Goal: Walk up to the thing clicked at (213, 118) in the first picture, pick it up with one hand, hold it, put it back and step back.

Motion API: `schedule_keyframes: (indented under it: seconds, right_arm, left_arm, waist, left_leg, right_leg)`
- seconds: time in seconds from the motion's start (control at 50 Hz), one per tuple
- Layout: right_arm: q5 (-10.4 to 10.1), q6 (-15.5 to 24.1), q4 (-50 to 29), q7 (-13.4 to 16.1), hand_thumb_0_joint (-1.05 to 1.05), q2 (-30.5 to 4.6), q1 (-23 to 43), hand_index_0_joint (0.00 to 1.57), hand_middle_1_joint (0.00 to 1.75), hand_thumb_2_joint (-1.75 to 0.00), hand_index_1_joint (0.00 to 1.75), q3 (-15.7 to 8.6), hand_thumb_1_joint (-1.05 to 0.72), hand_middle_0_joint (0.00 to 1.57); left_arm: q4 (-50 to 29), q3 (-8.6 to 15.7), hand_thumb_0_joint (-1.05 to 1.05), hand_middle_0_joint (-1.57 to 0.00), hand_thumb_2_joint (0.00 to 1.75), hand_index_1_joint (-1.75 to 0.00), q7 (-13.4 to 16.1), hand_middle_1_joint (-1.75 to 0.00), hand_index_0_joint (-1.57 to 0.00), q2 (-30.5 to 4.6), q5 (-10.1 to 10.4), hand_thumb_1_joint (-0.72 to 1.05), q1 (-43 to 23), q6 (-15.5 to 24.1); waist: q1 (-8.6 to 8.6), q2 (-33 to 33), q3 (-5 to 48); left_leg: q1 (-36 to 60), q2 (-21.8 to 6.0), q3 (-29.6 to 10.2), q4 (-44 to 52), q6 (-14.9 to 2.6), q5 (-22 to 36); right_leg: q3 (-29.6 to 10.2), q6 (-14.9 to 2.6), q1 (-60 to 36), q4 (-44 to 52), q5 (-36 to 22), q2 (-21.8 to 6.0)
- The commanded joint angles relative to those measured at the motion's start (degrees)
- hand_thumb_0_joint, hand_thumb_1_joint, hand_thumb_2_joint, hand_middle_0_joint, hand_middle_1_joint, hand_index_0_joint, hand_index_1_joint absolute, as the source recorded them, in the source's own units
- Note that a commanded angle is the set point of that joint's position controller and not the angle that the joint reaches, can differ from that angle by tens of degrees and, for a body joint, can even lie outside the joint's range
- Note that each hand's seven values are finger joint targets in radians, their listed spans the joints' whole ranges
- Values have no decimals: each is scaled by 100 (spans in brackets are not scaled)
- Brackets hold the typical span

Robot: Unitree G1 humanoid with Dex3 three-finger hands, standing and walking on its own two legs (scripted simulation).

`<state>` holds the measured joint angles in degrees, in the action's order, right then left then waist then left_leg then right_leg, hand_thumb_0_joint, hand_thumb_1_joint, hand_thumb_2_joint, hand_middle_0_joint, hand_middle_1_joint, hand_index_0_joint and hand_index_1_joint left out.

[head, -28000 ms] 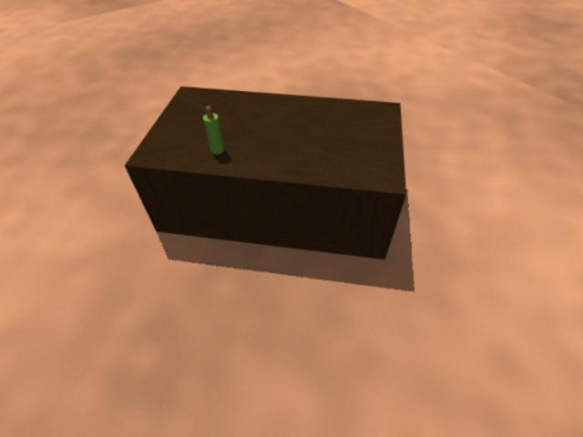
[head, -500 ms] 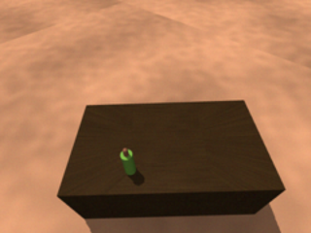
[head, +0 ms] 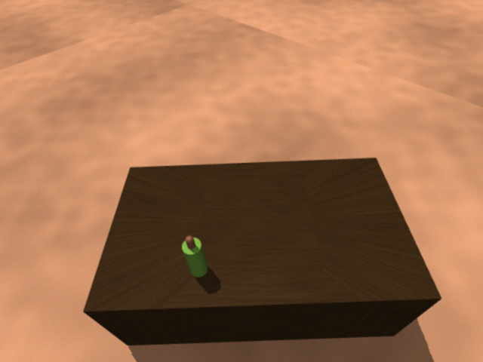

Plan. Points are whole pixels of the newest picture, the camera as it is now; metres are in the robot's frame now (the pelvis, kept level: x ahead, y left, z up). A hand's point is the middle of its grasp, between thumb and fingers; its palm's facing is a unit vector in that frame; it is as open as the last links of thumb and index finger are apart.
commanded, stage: stand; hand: left
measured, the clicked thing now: (194, 254) +0.46 +0.16 -0.30
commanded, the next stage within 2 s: none
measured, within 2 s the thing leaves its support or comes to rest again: neither
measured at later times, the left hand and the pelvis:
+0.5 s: hand out of the picture +0.06 +0.24 -0.16, palm faces -0.03 -0.94 -0.35, open 9.5 cm; pelvis +0.00 -0.01 +0.00, yaw +0 degrees
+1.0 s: hand out of the picture +0.07 +0.24 -0.15, palm faces -0.03 -0.94 -0.35, open 7.4 cm; pelvis +0.00 -0.01 +0.00, yaw +0 degrees
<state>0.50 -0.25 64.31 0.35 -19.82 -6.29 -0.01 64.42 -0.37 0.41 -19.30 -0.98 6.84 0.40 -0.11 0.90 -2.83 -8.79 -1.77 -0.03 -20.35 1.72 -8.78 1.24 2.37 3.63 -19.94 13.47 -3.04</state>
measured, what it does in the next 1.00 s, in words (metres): stands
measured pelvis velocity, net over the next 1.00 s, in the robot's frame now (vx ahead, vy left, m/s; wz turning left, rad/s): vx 0.00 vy -0.01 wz -0.01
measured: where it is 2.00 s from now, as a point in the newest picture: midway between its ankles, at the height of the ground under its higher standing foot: outside the picture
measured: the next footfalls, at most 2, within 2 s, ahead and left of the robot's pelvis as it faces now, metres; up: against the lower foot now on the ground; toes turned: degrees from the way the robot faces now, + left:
none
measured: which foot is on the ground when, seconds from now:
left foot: down 0.00-1.00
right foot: down 0.00-1.00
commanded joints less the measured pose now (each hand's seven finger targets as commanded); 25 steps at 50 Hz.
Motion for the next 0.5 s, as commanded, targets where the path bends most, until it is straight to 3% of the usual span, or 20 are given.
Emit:
schedule_keyframes:
  seconds: [0.0, 0.04, 0.08, 0.1, 0.26, 0.36, 0.4, 0.44, 0.48]
  right_arm:
    - [25, 118, -313, 61, 0, -1119, 205, 20, 30, -90, 30, -235, -90, 20]
    - [25, 117, -300, 60, 0, -1166, 127, 20, 30, -90, 30, -244, -90, 20]
    - [24, 120, -296, 54, 0, -1152, 146, 20, 30, -90, 30, -237, -90, 20]
    - [16, 119, -288, 55, 0, -1153, 192, 20, 30, -90, 30, -233, -90, 20]
    - [31, 126, -273, 44, 0, -1192, 175, 20, 30, -90, 30, -255, -90, 20]
    - [23, 118, -267, 32, 0, -1155, 198, 20, 30, -90, 30, -245, -90, 20]
    - [22, 125, -270, 28, 0, -1164, 183, 20, 30, -90, 30, -242, -90, 20]
    - [21, 128, -249, 30, 0, -1157, 118, 20, 30, -90, 30, -230, -90, 20]
    - [20, 128, -246, 35, 0, -1168, 151, 20, 30, -90, 30, -229, -90, 20]
  left_arm:
    - [-266, 255, 0, -5, 5, -5, 101, -5, -5, -1234, 8, -56, -71, 78]
    - [-292, 271, 0, -5, 6, -5, 95, -5, -5, -1270, 9, -55, -134, 89]
    - [-302, 276, 0, -20, 22, -21, 91, -21, -20, -1280, 9, -39, -123, 92]
    - [-293, 278, 0, -20, 30, -29, 90, -29, -20, -1275, 13, -31, -130, 88]
    - [-290, 292, 0, -20, 90, -30, 54, -30, -20, -1283, 8, 33, -141, 74]
    - [-292, 278, 0, -20, 90, -30, 57, -30, -20, -1267, -5, 73, -112, 87]
    - [-312, 279, 0, -20, 90, -30, 57, -30, -20, -1276, 18, 89, -90, 94]
    - [-317, 289, 0, -20, 90, -30, 55, -30, -20, -1292, 32, 90, -93, 103]
    - [-303, 294, 0, -20, 90, -30, 52, -30, -20, -1315, 14, 90, -89, 92]
  waist:
    - [1, -138, 378]
    - [40, -97, 420]
    - [35, -75, 466]
    - [28, -70, 396]
    - [44, -6, 298]
    - [35, -105, 240]
    - [16, -82, 381]
    - [28, -74, 454]
    - [38, -91, 245]
  left_leg:
    - [335, -536, -409, 205, -173, 1118]
    - [332, -533, -384, 223, -168, 970]
    - [324, -527, -384, 211, -156, 1020]
    - [296, -523, -396, 244, -152, 920]
    - [263, -525, -404, 362, -136, 489]
    - [266, -538, -424, 331, -144, 526]
    - [324, -557, -406, 269, -166, 786]
    - [345, -567, -394, 253, -170, 893]
    - [259, -537, -414, 342, -131, 621]
  right_leg:
    - [-301, -245, 239, 347, -1144, -495]
    - [-352, -255, 200, 389, -1011, -505]
    - [-347, -258, 149, 384, -1104, -518]
    - [-346, -259, 189, 413, -1013, -505]
    - [-355, -300, 337, 459, -516, -465]
    - [-359, -300, 389, 495, -540, -470]
    - [-374, -296, 275, 451, -820, -484]
    - [-402, -306, 190, 417, -911, -494]
    - [-376, -298, 328, 462, -664, -467]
